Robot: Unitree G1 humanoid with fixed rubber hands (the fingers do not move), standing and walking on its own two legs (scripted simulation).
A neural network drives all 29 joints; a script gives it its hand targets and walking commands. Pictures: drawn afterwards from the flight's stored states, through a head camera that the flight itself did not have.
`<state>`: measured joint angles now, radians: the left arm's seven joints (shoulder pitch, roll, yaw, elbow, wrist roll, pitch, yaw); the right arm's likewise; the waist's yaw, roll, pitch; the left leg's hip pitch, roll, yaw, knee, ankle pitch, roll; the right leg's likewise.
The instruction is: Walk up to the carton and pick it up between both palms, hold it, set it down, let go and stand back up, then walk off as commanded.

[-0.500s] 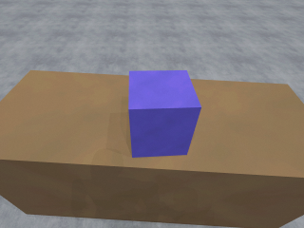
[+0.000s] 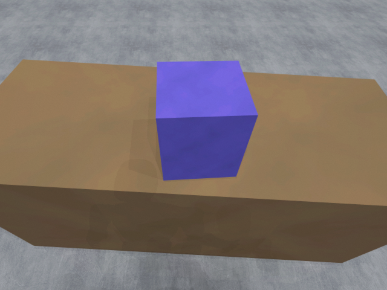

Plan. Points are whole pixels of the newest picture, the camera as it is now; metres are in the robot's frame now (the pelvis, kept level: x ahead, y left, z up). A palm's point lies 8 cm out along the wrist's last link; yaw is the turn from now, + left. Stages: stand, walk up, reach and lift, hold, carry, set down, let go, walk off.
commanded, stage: walk off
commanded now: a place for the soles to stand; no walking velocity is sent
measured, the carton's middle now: (199, 123) +0.53 +0.00 +0.01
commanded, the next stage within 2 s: none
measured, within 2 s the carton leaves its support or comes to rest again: neither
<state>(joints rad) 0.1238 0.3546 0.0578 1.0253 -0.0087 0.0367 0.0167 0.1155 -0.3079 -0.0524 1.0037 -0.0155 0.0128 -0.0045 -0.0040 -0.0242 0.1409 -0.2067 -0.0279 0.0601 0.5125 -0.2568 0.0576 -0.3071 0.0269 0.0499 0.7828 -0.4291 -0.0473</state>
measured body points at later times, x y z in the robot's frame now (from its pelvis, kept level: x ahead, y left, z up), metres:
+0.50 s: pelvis -0.07 -0.03 -0.03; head +0.03 -0.05 +0.40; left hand +0.04 +0.26 -0.15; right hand +0.05 -0.35 -0.17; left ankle -0.11 +0.10 -0.70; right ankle -0.02 -0.13 -0.74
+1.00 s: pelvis -0.15 -0.05 -0.04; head -0.06 -0.08 +0.40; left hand -0.03 +0.24 -0.15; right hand -0.06 -0.38 -0.18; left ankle -0.16 +0.10 -0.68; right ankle -0.13 -0.17 -0.74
